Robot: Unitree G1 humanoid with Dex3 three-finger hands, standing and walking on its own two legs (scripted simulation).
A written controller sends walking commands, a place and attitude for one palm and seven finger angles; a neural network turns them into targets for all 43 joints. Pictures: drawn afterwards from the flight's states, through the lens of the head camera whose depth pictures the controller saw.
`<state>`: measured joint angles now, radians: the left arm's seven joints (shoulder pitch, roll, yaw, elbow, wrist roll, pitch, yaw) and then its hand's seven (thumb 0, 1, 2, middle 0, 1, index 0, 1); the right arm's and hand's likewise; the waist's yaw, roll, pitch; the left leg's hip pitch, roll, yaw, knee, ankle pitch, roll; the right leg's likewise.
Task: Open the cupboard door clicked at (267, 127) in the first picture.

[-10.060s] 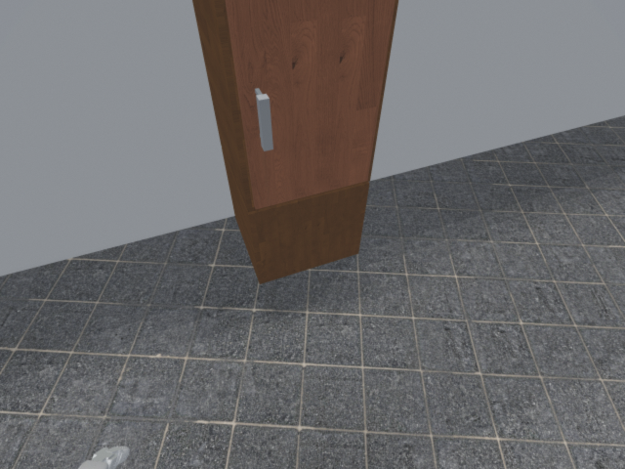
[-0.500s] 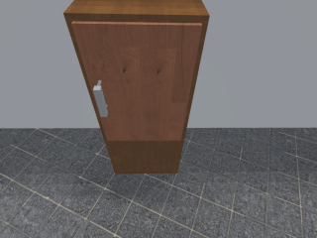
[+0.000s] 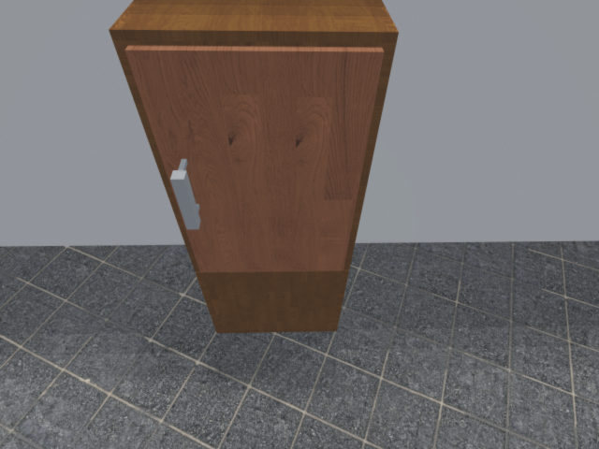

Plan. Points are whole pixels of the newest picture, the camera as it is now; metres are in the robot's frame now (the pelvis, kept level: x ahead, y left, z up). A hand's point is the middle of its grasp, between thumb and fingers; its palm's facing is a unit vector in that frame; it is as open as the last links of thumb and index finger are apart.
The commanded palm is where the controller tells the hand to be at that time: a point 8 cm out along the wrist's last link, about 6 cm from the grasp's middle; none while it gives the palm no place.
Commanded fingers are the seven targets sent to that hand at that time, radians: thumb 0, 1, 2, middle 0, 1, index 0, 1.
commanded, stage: come to a stop and stand still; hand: left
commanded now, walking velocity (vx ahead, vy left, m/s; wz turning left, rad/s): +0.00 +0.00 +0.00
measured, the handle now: (188, 194) +0.57 +0.26 -0.03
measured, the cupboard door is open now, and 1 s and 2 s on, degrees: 0 0 0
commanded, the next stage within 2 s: look again from close up in 0.08 s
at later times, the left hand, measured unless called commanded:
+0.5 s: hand out of the picture +0.00 +0.18 -0.18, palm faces +0.02 -0.98 -0.22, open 7.4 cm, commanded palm none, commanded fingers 0.00 0.90 0.90 -0.20 -0.30 -0.20 -0.30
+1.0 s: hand (175, 389) +0.20 +0.18 -0.02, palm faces +0.23 -0.96 -0.14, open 7.6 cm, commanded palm +0.11 +0.23 -0.07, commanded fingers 0.00 0.62 0.78 -0.22 -0.48 -0.22 -0.48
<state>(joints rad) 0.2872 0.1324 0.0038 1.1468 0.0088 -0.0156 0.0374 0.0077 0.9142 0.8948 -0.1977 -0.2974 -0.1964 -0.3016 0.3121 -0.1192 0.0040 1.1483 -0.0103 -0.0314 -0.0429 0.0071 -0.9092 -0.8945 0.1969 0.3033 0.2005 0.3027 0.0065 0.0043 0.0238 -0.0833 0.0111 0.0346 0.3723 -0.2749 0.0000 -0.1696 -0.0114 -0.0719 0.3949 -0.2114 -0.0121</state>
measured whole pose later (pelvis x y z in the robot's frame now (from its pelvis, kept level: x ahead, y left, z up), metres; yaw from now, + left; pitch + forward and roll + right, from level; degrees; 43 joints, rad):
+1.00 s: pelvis -0.02 -0.01 -0.02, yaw +1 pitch +4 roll +1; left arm 0.33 0.16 0.07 0.22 -0.15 -0.21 0.06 0.03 0.85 0.86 -0.20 -0.35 -0.20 -0.36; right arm 0.28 -0.27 -0.03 0.80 0.01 -0.28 -0.06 0.03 -0.92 -0.89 0.20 0.30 0.20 0.30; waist -0.02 0.04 -0.07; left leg -0.35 0.00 0.02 0.64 -0.37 0.00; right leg -0.43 -0.04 -0.08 0.67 -0.32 -0.02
